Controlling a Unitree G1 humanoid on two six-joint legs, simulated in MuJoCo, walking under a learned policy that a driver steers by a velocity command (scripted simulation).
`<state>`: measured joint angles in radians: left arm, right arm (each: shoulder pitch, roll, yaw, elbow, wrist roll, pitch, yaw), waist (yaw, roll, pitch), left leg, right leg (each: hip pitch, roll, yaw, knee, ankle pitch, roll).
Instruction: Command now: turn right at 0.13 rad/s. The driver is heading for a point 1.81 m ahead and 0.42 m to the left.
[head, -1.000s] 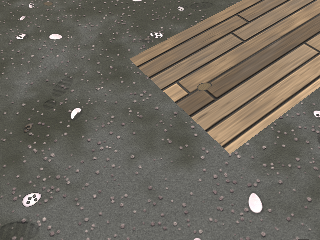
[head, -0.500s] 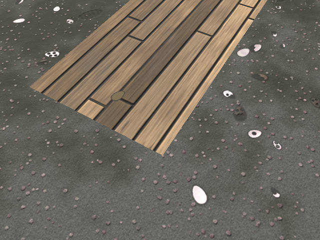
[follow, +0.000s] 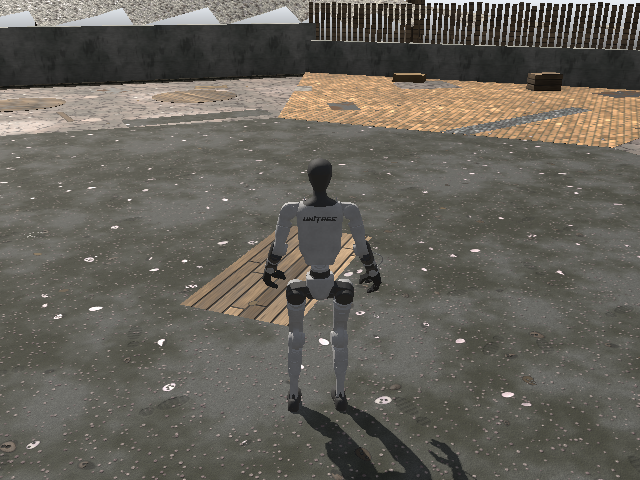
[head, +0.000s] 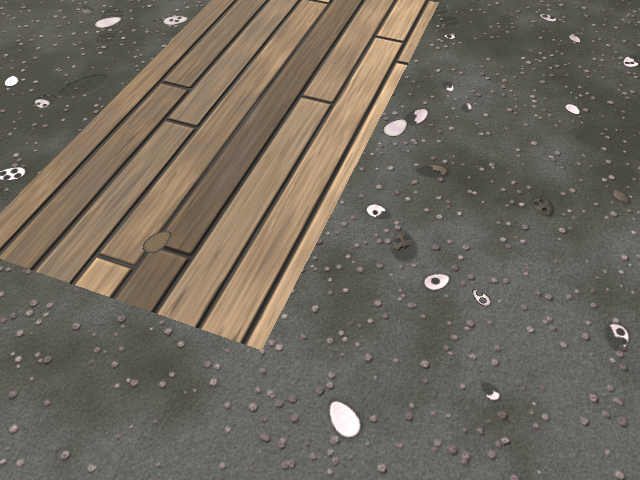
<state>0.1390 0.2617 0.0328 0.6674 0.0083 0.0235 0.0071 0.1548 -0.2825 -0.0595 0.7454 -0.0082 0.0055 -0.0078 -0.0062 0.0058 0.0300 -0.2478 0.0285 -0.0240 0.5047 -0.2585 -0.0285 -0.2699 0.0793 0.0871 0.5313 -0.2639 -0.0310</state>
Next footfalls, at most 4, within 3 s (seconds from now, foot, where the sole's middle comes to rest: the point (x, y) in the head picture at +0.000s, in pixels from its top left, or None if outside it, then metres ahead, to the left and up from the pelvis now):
1.92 right None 0.13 -0.11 -0.77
2.40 left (281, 474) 0.50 0.11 -0.77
2.94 right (387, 341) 0.81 -0.13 -0.77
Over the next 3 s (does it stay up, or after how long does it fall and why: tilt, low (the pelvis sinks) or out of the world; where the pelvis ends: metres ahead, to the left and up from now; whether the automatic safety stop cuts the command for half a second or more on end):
stays up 0.66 -0.03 -0.01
